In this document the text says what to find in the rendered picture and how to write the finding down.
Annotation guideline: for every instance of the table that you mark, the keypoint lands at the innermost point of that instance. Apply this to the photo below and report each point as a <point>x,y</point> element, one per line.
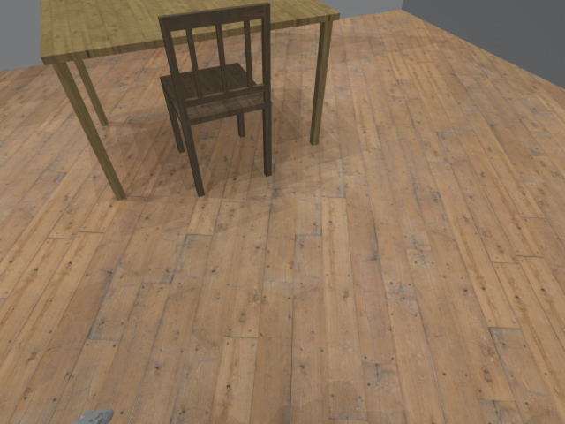
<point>72,30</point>

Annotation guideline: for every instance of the chair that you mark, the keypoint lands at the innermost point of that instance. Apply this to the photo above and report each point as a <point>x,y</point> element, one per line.
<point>223,91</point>

